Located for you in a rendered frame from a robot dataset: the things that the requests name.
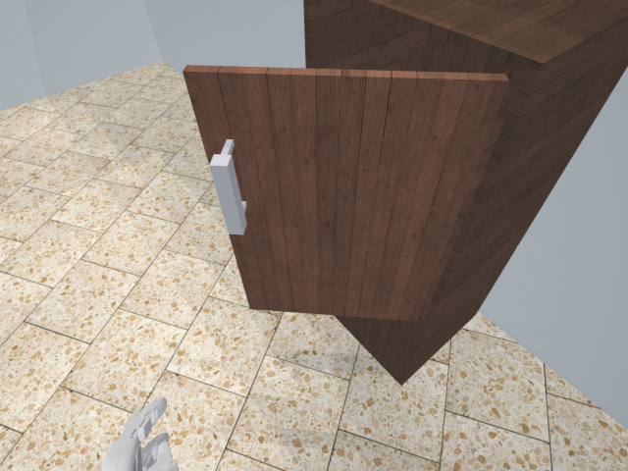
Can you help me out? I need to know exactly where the handle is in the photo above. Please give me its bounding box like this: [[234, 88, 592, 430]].
[[209, 139, 247, 235]]

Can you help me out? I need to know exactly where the left robot hand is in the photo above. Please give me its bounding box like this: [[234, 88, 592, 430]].
[[100, 397, 178, 471]]

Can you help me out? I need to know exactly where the cupboard door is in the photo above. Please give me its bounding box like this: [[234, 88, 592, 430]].
[[183, 65, 509, 322]]

